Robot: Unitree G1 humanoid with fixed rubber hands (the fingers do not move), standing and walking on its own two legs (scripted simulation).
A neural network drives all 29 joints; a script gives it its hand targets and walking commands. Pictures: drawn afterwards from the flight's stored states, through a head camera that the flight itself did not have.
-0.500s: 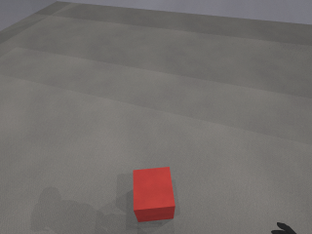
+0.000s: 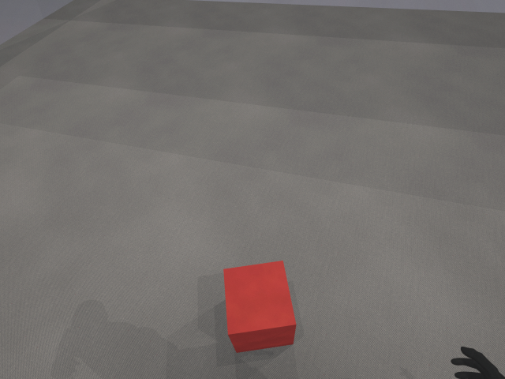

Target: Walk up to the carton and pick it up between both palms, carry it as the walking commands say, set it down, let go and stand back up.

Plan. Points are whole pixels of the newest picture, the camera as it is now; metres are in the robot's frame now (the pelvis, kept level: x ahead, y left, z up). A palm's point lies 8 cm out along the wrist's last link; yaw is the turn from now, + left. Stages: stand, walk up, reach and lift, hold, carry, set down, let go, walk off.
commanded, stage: walk up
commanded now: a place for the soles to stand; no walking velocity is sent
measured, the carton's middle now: (259, 307) +0.44 +0.04 -0.64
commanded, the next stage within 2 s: stand in 1.06 s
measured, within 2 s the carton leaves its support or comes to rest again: neither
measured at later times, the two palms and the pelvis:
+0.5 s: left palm out of the picture +0.12 +0.36 -0.09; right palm out of the picture +0.15 -0.29 -0.07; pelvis +0.01 +0.03 +0.01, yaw +1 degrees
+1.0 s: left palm out of the picture +0.09 +0.34 -0.08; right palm out of the picture +0.11 -0.31 -0.08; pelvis +0.00 +0.02 +0.02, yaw +2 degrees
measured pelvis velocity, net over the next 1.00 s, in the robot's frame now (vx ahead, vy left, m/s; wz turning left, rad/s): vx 0.00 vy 0.02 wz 0.03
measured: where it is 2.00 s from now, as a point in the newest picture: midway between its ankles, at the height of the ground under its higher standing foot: outside the picture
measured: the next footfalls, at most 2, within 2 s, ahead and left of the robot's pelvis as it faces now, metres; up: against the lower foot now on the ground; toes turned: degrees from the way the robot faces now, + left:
none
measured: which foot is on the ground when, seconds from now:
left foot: down 0.00-1.00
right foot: down 0.00-1.00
